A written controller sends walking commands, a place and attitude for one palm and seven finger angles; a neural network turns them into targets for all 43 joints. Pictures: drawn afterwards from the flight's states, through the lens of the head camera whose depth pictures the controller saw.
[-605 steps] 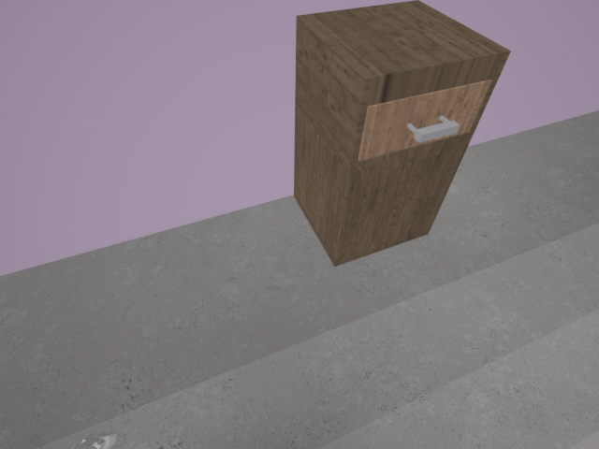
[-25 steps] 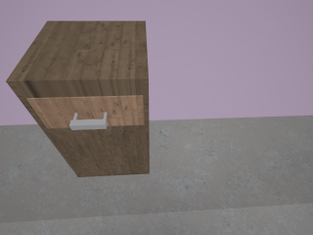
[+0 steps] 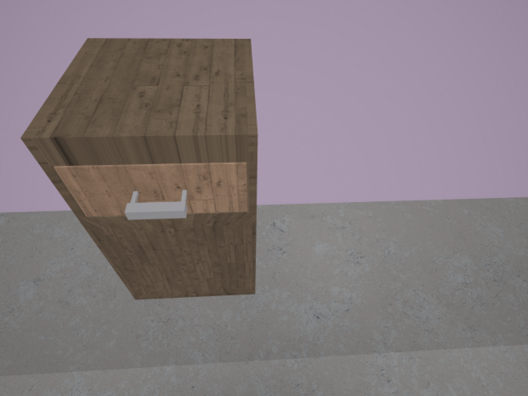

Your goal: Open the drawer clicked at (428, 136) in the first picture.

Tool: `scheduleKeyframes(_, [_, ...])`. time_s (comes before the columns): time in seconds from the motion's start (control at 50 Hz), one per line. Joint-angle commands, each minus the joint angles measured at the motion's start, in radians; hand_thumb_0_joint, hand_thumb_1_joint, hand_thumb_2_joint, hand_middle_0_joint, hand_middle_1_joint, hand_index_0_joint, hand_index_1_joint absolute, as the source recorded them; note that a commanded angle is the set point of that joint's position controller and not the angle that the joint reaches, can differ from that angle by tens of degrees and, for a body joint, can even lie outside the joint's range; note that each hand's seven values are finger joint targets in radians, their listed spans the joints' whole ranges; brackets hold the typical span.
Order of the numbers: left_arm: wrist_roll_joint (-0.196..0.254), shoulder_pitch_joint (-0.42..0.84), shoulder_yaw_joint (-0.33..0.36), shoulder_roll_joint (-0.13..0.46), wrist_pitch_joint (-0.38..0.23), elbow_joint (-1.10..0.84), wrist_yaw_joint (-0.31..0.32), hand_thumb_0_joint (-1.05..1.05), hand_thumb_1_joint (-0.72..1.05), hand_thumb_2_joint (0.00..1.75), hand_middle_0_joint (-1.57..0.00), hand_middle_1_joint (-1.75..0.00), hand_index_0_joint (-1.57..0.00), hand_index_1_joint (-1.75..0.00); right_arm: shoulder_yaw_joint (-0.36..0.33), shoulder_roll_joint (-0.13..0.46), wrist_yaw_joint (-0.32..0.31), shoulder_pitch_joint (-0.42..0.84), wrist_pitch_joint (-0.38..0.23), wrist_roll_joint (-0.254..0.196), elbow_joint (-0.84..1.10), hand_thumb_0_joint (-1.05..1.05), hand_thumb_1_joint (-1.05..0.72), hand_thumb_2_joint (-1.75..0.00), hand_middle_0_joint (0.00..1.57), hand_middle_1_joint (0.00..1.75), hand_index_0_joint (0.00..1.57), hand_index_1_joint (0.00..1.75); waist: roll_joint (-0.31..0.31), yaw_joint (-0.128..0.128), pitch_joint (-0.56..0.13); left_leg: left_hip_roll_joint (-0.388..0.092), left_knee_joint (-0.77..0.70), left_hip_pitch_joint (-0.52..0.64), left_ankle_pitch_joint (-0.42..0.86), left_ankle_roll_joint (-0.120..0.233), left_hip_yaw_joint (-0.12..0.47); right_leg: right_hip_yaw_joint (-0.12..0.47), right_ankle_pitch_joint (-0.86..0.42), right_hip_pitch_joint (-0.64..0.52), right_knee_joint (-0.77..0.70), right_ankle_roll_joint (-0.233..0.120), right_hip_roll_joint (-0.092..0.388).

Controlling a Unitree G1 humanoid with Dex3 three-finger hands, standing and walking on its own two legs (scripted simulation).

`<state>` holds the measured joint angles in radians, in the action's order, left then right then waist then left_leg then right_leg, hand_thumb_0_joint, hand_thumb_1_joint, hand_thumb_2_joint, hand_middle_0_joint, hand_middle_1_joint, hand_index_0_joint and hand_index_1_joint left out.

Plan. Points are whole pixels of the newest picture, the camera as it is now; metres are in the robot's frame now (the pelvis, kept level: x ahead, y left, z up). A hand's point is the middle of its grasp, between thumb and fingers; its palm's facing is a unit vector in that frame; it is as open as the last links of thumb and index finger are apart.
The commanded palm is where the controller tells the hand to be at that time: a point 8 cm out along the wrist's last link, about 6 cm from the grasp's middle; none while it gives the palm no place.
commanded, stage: come to a stop and stand still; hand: left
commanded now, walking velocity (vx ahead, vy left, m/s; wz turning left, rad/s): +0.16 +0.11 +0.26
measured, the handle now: (158, 202) +0.53 +0.29 -0.13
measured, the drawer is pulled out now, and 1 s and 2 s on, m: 0.00 0.00 0.00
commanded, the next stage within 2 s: look again from close up in 1.06 s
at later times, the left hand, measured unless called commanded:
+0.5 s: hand out of the picture +0.07 +0.20 -0.17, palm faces +0.08 -0.97 -0.22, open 7.4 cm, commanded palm none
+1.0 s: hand out of the picture +0.05 +0.15 -0.17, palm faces +0.09 -0.98 -0.20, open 7.3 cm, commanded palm none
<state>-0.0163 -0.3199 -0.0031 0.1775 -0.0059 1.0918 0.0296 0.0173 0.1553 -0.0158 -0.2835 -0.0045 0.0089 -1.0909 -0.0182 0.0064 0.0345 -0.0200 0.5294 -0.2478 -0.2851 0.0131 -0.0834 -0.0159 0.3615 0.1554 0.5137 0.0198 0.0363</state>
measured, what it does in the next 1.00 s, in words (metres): steps on the spot: right foot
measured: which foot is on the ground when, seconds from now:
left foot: down 0.00-1.00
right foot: down 0.00-0.22, up 0.24-0.52, down 0.54-1.00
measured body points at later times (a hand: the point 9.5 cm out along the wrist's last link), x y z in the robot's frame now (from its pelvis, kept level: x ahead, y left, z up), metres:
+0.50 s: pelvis +0.04 +0.01 +0.00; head +0.08 +0.01 +0.45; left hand +0.06 +0.25 -0.15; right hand +0.09 -0.22 -0.15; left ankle +0.01 +0.10 -0.73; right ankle +0.04 -0.10 -0.72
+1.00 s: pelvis +0.05 -0.03 +0.01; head +0.07 -0.03 +0.46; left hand +0.04 +0.20 -0.15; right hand +0.05 -0.24 -0.16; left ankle +0.01 +0.10 -0.73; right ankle +0.04 -0.10 -0.73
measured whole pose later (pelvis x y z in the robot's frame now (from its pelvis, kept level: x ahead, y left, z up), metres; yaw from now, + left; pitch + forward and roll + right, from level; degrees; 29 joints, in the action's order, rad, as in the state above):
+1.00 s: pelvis +0.05 -0.03 +0.01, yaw +3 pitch +0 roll +0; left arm -0.01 -0.28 0.00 0.16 -0.02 1.11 0.03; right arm 0.03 0.13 -0.03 -0.30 0.00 0.01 -1.14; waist 0.00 0.00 0.02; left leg -0.04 0.41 -0.14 -0.27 -0.03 -0.06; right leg -0.10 0.26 0.18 0.44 -0.06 -0.02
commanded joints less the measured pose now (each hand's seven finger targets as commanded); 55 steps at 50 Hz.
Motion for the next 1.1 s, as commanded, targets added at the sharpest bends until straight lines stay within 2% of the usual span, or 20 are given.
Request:
scheduleKeyframes(0.0, [-0.006, -0.079, 0.03, 0.112, -0.013, -0.029, 0.001, 0.0, 0.9, 0.9, -0.2, -0.3, -0.2, -0.3, -0.029, 0.127, 0.0, -0.027, -0.014, 0.004, 0.038, 0.0, -0.9, -0.9, 0.2, 0.3, 0.2, 0.3, 0.01, 0.009, 0.038, -0.06, -0.052, -0.03, 0.021, 0.046, 0.078, 0.052, -0.014, 0.061, -0.077, -0.064, 0.073])
scheduleKeyframes(0.06, [-0.008, -0.119, 0.053, 0.158, -0.013, -0.028, 0.0, 0.0, 0.9, 0.9, -0.2, -0.3, -0.2, -0.3, -0.032, 0.102, 0.009, 0.016, -0.008, 0.007, 0.077, 0.0, -0.9, -0.9, 0.2, 0.3, 0.2, 0.3, -0.132, 0.031, 0.094, 0.011, 0.119, -0.203, -0.084, 0.024, 0.008, 0.184, 0.056, 0.005, -0.17, -0.119, 0.185])
scheduleKeyframes(0.08, [-0.009, -0.144, 0.062, 0.173, -0.013, -0.028, 0.003, 0.0, 0.9, 0.9, -0.2, -0.3, -0.2, -0.3, -0.034, 0.095, 0.011, 0.034, -0.003, 0.008, 0.092, 0.0, -0.9, -0.9, 0.2, 0.3, 0.2, 0.3, -0.192, 0.04, 0.115, 0.014, 0.206, -0.262, -0.136, 0.018, -0.012, 0.256, 0.032, -0.013, -0.221, -0.154, 0.257])
scheduleKeyframes(0.1, [-0.011, -0.151, 0.064, 0.165, -0.016, -0.029, 0.007, 0.0, 0.9, 0.9, -0.2, -0.3, -0.2, -0.3, -0.034, 0.087, 0.012, 0.065, -0.005, 0.01, 0.106, 0.0, -0.9, -0.9, 0.2, 0.3, 0.2, 0.3, -0.204, 0.047, 0.139, 0.001, 0.251, -0.292, -0.172, 0.016, 0.005, 0.275, -0.118, -0.015, -0.226, -0.182, 0.287])
scheduleKeyframes(0.14, [-0.017, -0.097, 0.062, 0.147, -0.018, -0.043, 0.013, 0.0, 0.9, 0.9, -0.2, -0.3, -0.2, -0.3, -0.027, 0.072, 0.009, 0.027, -0.016, 0.004, 0.1, 0.0, -0.9, -0.9, 0.2, 0.3, 0.2, 0.3, -0.15, 0.001, 0.098, -0.017, 0.066, -0.154, -0.115, 0.017, 0.013, 0.134, -0.465, -0.006, -0.087, -0.165, 0.248])
scheduleKeyframes(0.16, [-0.011, -0.062, 0.058, 0.133, -0.014, -0.052, 0.015, 0.0, 0.9, 0.9, -0.2, -0.3, -0.2, -0.3, -0.028, 0.087, 0.006, -0.067, -0.024, 0.003, 0.062, 0.0, -0.9, -0.9, 0.2, 0.3, 0.2, 0.3, -0.063, -0.038, 0.022, -0.026, -0.063, 0.035, 0.185, 0.028, 0.031, 0.025, -0.552, 0.037, 0.07, -0.107, 0.162])
scheduleKeyframes(0.18, [-0.001, -0.066, 0.046, 0.088, -0.013, -0.071, 0.014, 0.0, 0.9, 0.9, -0.2, -0.3, -0.2, -0.3, -0.042, 0.153, -0.004, -0.161, -0.031, 0.013, 0.027, 0.0, -0.9, -0.9, 0.2, 0.3, 0.2, 0.3, 0.144, -0.057, -0.061, -0.158, -0.04, 0.221, 0.579, 0.099, 0.201, -0.068, -0.349, 0.169, 0.257, -0.041, 0.046])
scheduleKeyframes(0.2, [0.006, -0.05, 0.033, 0.054, -0.013, -0.079, 0.021, 0.0, 0.9, 0.9, -0.2, -0.3, -0.2, -0.3, -0.045, 0.176, -0.013, -0.204, -0.03, 0.009, 0.012, 0.0, -0.9, -0.9, 0.2, 0.3, 0.2, 0.3, 0.319, -0.056, -0.09, -0.282, -0.117, 0.261, 0.915, 0.188, 0.313, -0.074, 0.181, 0.249, 0.412, -0.017, -0.013])
scheduleKeyframes(0.22, [0.011, -0.024, 0.034, 0.06, -0.003, -0.082, 0.025, 0.0, 0.9, 0.9, -0.2, -0.3, -0.2, -0.3, -0.041, 0.172, -0.023, -0.178, -0.028, 0.003, 0.017, 0.0, -0.9, -0.9, 0.2, 0.3, 0.2, 0.3, 0.28, -0.045, -0.074, -0.314, -0.133, 0.217, 0.964, 0.226, 0.326, -0.003, 0.269, 0.265, 0.474, -0.022, 0.011])
scheduleKeyframes(0.28, [0.005, -0.008, 0.028, 0.034, 0.008, -0.062, 0.017, 0.0, 0.9, 0.9, -0.2, -0.3, -0.2, -0.3, -0.033, 0.128, -0.03, -0.053, -0.024, 0.006, 0.053, 0.0, -0.9, -0.9, 0.2, 0.3, 0.2, 0.3, 0.129, -0.01, 0.006, -0.263, -0.151, 0.11, 0.877, 0.205, 0.211, -0.001, 0.156, 0.237, 0.408, -0.017, 0.052])
scheduleKeyframes(0.44, [-0.005, -0.01, 0.04, 0.04, 0.019, -0.092, 0.007, 0.0, 0.9, 0.9, -0.2, -0.3, -0.2, -0.3, -0.065, 0.161, -0.031, -0.007, -0.012, 0.01, 0.083, 0.0, -0.9, -0.9, 0.2, 0.3, 0.2, 0.3, 0.121, 0.005, -0.058, -0.24, -0.12, 0.106, 0.712, 0.162, 0.161, -0.034, -0.047, 0.123, 0.137, -0.019, 0.014])
scheduleKeyframes(0.48, [-0.008, -0.038, 0.043, 0.057, 0.007, -0.09, 0.006, 0.0, 0.9, 0.9, -0.2, -0.3, -0.2, -0.3, -0.063, 0.143, -0.025, 0.014, -0.009, 0.007, 0.09, 0.0, -0.9, -0.9, 0.2, 0.3, 0.2, 0.3, 0.08, 0.025, -0.062, -0.192, -0.074, 0.049, 0.518, 0.108, 0.135, -0.023, -0.205, 0.037, -0.001, -0.022, 0.021])
scheduleKeyframes(0.52, [-0.009, -0.025, 0.042, 0.114, -0.008, -0.094, 0.008, 0.0, 0.9, 0.9, -0.2, -0.3, -0.2, -0.3, -0.054, 0.094, -0.018, 0.003, -0.007, 0.0, 0.098, 0.0, -0.9, -0.9, 0.2, 0.3, 0.2, 0.3, -0.055, 0.0, -0.051, -0.07, -0.021, -0.041, 0.136, 0.029, 0.073, 0.134, -0.478, 0.008, -0.046, -0.075, 0.151])
scheduleKeyframes(0.56, [-0.004, 0.009, 0.042, 0.148, -0.014, -0.099, 0.006, 0.0, 0.9, 0.9, -0.2, -0.3, -0.2, -0.3, -0.045, 0.061, -0.013, -0.018, 0.011, 0.002, 0.083, 0.0, -0.9, -0.9, 0.2, 0.3, 0.2, 0.3, -0.204, -0.015, -0.068, -0.012, 0.036, -0.019, -0.074, -0.004, 0.028, 0.196, -0.481, 0.049, -0.123, -0.14, 0.226])
scheduleKeyframes(0.62, [0.001, 0.068, 0.031, 0.117, -0.01, -0.11, 0.007, 0.0, 0.9, 0.9, -0.2, -0.3, -0.2, -0.3, -0.033, 0.054, -0.01, -0.042, 0.012, 0.005, 0.047, 0.0, -0.9, -0.9, 0.2, 0.3, 0.2, 0.3, -0.129, -0.034, -0.019, -0.035, -0.028, 0.047, 0.006, -0.001, 0.051, 0.125, -0.314, 0.129, -0.153, -0.129, 0.168])
scheduleKeyframes(0.7, [0.009, 0.037, 0.027, 0.087, -0.012, -0.083, 0.003, 0.0, 0.9, 0.9, -0.2, -0.3, -0.2, -0.3, -0.02, 0.074, -0.012, -0.025, -0.012, 0.007, 0.015, 0.0, -0.9, -0.9, 0.2, 0.3, 0.2, 0.3, 0.056, 0.001, -0.001, -0.094, -0.149, 0.039, 0.201, 0.014, 0.104, 0.051, -0.271, 0.061, -0.116, -0.066, 0.074])
scheduleKeyframes(1.02, [0.009, -0.049, 0.013, 0.063, -0.028, 0.0, 0.004, 0.0, 0.9, 0.9, -0.2, -0.3, -0.2, -0.3, -0.006, 0.059, -0.022, -0.085, -0.014, 0.002, -0.034, 0.0, -0.9, -0.9, 0.2, 0.3, 0.2, 0.3, 0.007, -0.003, 0.013, -0.088, -0.181, 0.067, 0.141, 0.0, 0.074, 0.056, -0.316, 0.012, -0.175, -0.07, 0.077])
scheduleKeyframes(1.04, [-0.002, -0.122, 0.019, 0.094, -0.044, 0.035, 0.048, 0.0, 0.9, 0.9, -0.2, -0.3, -0.2, -0.3, -0.027, 0.098, -0.011, 0.044, -0.023, -0.007, 0.033, 0.0, -0.9, -0.9, 0.2, 0.3, 0.2, 0.3, -0.009, 0.043, 0.11, -0.072, 0.063, -0.086, 0.025, -0.036, 0.01, 0.146, -0.798, 0.029, -0.168, 0.02, 0.161])
scheduleKeyframes(1.06, [-0.004, -0.12, 0.026, 0.135, -0.053, -0.01, 0.042, 0.0, 0.9, 0.9, -0.2, -0.3, -0.2, -0.3, -0.024, 0.027, -0.01, -0.02, -0.003, -0.007, 0.069, 0.0, -0.9, -0.9, 0.2, 0.3, 0.2, 0.3, -0.053, -0.006, 0.019, -0.042, 0.145, -0.08, -0.126, -0.012, 0.068, 0.206, -0.74, -0.009, -0.189, -0.013, 0.228])
scheduleKeyframes(1.08, [-0.004, -0.074, 0.021, 0.13, -0.057, -0.02, 0.035, 0.0, 0.9, 0.9, -0.2, -0.3, -0.2, -0.3, -0.024, 0.025, -0.005, -0.046, 0.01, -0.006, 0.067, 0.0, -0.9, -0.9, 0.2, 0.3, 0.2, 0.3, -0.062, -0.022, -0.037, -0.054, 0.179, -0.055, -0.136, -0.001, 0.065, 0.204, -0.592, -0.005, -0.201, -0.075, 0.234])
